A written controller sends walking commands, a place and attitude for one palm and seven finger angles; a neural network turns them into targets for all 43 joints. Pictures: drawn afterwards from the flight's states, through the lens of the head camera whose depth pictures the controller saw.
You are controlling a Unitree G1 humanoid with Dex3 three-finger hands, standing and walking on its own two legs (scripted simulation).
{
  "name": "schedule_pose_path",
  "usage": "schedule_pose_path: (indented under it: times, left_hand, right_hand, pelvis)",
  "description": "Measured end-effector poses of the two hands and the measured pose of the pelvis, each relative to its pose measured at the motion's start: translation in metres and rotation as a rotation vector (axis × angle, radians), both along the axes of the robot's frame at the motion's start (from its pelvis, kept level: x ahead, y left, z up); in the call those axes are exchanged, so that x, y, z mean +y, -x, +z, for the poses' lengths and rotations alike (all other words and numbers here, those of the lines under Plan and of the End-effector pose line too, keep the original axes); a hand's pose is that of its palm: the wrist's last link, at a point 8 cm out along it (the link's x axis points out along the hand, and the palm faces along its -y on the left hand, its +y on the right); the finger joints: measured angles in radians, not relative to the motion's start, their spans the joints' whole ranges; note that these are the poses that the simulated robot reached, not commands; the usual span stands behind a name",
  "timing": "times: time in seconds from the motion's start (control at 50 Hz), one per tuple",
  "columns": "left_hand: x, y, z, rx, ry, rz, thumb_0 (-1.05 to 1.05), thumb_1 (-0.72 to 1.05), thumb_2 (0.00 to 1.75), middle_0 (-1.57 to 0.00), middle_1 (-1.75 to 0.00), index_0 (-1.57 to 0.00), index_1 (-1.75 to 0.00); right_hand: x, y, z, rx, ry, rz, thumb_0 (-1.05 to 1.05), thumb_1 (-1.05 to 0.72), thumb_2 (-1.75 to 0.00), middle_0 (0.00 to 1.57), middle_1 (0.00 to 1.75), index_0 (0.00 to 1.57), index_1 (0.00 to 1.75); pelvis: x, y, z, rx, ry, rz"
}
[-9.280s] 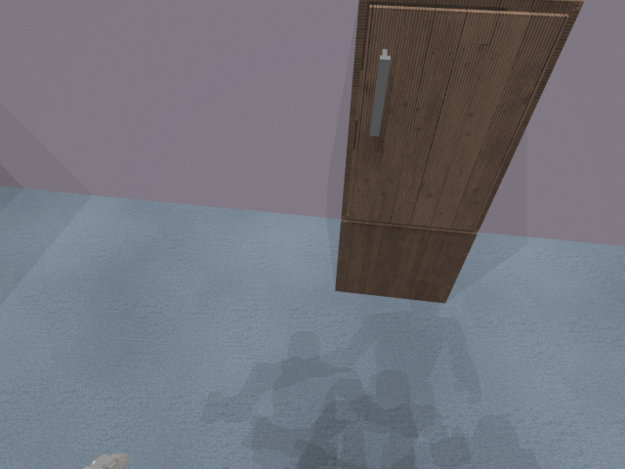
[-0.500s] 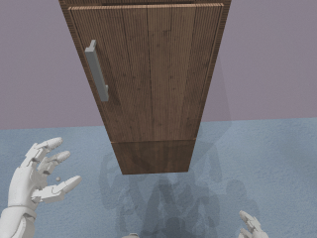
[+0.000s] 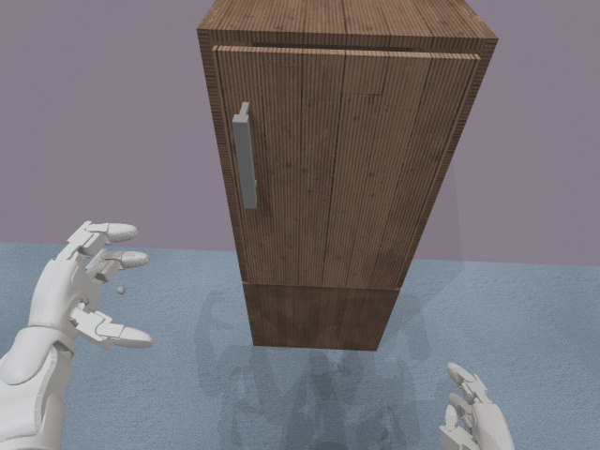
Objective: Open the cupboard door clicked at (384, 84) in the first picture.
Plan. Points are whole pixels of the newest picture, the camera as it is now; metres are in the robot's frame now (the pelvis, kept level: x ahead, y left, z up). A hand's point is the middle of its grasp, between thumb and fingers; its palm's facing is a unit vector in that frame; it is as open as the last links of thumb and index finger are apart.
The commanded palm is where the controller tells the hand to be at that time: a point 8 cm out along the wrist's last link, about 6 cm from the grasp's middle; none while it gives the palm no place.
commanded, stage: raise the hand with hooked fingers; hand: left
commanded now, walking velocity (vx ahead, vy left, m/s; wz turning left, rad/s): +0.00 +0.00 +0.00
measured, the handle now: (247, 158) +0.54 +0.15 +0.10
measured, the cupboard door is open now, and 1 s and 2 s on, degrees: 0 0 0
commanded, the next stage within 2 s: move the hooked fingers beside the handle in 0.76 s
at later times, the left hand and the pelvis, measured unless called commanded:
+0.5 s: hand (119, 261) +0.30 +0.26 +0.12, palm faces +0.07 -1.00 -0.01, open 14.0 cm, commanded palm +0.26 +0.30 +0.13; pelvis +0.00 -0.02 +0.01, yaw -1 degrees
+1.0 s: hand (141, 257) +0.31 +0.23 +0.12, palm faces +0.10 -1.00 -0.01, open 14.0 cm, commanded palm +0.28 +0.28 +0.12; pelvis +0.00 -0.04 +0.01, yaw +0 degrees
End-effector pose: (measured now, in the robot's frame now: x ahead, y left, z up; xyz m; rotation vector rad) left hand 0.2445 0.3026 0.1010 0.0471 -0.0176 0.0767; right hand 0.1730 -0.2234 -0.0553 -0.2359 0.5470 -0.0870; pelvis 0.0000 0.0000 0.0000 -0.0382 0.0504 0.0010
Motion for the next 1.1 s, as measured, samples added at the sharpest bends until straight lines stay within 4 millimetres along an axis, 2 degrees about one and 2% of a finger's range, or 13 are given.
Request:
schedule_pose_path:
  times: [0.14, 0.32, 0.52, 0.76, 0.9, 1.02, 1.1]
  left_hand:
    - [0.014, -0.006, 0.012, -0.003, 0.000, 0.027, -0.01, -0.49, 0.31, -0.30, -1.19, -0.30, -1.19]
    - [0.022, -0.025, 0.038, -0.016, -0.005, 0.005, -0.01, -0.50, 0.30, -0.30, -1.20, -0.30, -1.20]
    - [0.003, -0.025, 0.021, 0.026, 0.036, -0.005, -0.01, -0.50, 0.30, -0.30, -1.20, -0.30, -1.20]
    - [-0.009, -0.023, 0.027, 0.003, 0.022, 0.011, -0.01, -0.50, 0.30, -0.30, -1.20, -0.30, -1.20]
    - [-0.017, -0.025, 0.023, 0.018, 0.032, 0.004, -0.01, -0.50, 0.30, -0.30, -1.20, -0.30, -1.20]
    - [-0.018, -0.038, 0.019, 0.024, 0.036, 0.022, -0.01, -0.50, 0.30, -0.30, -1.21, -0.30, -1.20]
    - [-0.024, -0.052, 0.026, -0.003, 0.021, 0.005, -0.01, -0.50, 0.30, -0.30, -1.21, -0.30, -1.20]
  right_hand:
    - [0.002, 0.006, 0.000, 0.040, 0.012, 0.009, 0.01, -0.90, -0.89, 0.20, 0.30, 0.20, 0.30]
    - [-0.017, 0.026, -0.004, 0.094, 0.030, -0.037, 0.01, -0.90, -0.89, 0.20, 0.30, 0.20, 0.30]
    - [-0.040, 0.036, -0.002, 0.105, 0.037, -0.066, 0.01, -0.90, -0.90, 0.20, 0.30, 0.20, 0.30]
    - [-0.048, 0.027, -0.005, 0.083, 0.014, -0.063, 0.01, -0.90, -0.90, 0.20, 0.30, 0.20, 0.30]
    - [-0.051, 0.022, -0.006, 0.068, 0.004, -0.062, 0.01, -0.90, -0.90, 0.20, 0.30, 0.20, 0.30]
    - [-0.055, 0.025, -0.010, 0.095, 0.017, -0.064, 0.01, -0.90, -0.90, 0.20, 0.30, 0.20, 0.30]
    - [-0.058, 0.030, -0.013, 0.113, 0.021, -0.078, 0.01, -0.90, -0.90, 0.20, 0.30, 0.20, 0.30]
  pelvis:
    - [-0.001, 0.001, 0.005, -0.021, -0.003, 0.002]
    - [-0.006, 0.001, 0.010, -0.034, -0.007, 0.004]
    - [-0.017, 0.000, 0.011, -0.027, -0.015, -0.011]
    - [-0.031, 0.000, 0.010, -0.031, -0.022, -0.009]
    - [-0.035, 0.001, 0.008, -0.026, -0.024, -0.010]
    - [-0.038, 0.003, 0.007, -0.018, -0.025, -0.005]
    - [-0.037, 0.002, 0.007, -0.013, -0.023, -0.006]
